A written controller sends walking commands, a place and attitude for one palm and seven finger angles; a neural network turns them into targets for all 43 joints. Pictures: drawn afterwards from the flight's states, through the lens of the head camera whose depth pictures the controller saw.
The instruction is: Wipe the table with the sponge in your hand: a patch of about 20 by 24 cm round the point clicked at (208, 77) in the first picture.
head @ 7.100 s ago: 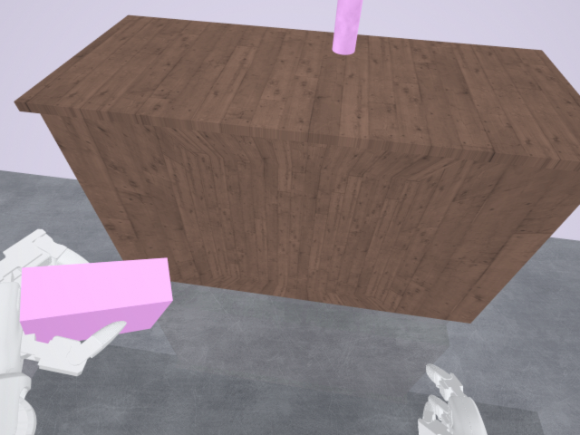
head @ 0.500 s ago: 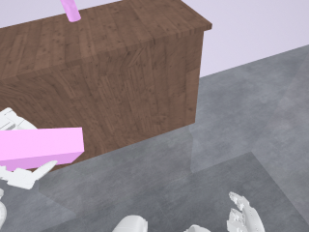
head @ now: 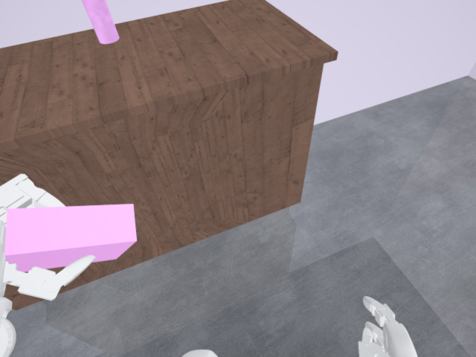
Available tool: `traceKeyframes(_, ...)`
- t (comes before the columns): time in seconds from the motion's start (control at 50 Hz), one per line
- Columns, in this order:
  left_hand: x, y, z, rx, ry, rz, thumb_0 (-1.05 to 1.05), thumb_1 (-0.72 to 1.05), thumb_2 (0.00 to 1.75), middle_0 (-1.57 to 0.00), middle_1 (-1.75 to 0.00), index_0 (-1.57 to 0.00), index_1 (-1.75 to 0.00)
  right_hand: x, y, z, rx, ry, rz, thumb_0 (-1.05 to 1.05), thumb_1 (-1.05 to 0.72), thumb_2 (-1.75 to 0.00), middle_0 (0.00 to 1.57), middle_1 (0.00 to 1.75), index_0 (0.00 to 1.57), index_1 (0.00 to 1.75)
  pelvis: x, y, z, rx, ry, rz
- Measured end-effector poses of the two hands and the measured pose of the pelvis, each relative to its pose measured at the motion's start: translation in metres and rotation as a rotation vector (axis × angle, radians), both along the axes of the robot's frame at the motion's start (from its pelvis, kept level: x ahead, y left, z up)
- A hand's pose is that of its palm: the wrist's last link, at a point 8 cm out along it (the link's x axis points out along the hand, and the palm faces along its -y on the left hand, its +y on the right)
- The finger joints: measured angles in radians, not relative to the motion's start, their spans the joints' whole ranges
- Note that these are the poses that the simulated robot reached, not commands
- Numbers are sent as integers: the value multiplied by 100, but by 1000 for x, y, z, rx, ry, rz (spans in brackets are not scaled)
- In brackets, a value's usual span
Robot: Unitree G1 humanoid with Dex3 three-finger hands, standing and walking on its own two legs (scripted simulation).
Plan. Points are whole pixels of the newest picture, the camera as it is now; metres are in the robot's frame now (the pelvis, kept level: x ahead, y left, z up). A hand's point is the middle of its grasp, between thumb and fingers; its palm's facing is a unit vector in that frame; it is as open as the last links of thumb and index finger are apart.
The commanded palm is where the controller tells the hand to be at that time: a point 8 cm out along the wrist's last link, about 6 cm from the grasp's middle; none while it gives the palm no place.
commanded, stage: shuffle to correct the standing spot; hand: left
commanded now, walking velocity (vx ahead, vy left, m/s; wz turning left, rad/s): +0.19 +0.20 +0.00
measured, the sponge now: (90, 237) +0.24 +0.19 +0.16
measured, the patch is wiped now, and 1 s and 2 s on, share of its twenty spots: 0.00 0.00 0.00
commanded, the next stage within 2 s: none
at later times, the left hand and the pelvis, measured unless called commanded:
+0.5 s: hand (17, 175) +0.32 +0.31 +0.19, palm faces +0.31 -0.82 -0.49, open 9.2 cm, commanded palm +0.26 +0.38 +0.20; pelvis +0.10 +0.10 +0.00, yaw -1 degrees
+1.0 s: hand out of the picture +0.40 +0.42 +0.22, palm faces +0.34 -0.77 -0.54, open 9.2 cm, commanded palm +0.35 +0.47 +0.20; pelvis +0.18 +0.19 +0.01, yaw -1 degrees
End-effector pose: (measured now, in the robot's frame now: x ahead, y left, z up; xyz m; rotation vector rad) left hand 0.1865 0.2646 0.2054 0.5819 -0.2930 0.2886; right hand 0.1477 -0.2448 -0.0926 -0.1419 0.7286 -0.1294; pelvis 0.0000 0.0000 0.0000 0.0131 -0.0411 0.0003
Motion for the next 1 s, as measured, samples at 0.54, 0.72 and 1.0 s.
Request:
traceKeyframes(0.54, 100, 102, 13, 24, 2, -42, 0, -43, 104, -82, -140, -82, -140, 105, 123, 1, 33, 73, 23, 1, -90, -89, 20, 30, 20, 30, 107, 111, 9, 20, 21, -22)
traceKeyframes(0.72, 147, 175, -14, -13, -16, 57, 0, -43, 104, -82, -140, -82, -141, 148, 150, 0, -26, 2, -50, 1, -90, -89, 20, 30, 20, 30, 138, 156, -9, 44, -8, -51)
traceKeyframes(1.0, 171, 190, 31, 79, -32, -25, 0, -43, 105, -83, -140, -82, -140, 185, 206, 6, 41, 66, 5, 1, -90, -89, 20, 30, 20, 30, 184, 194, 14, 31, 24, -23)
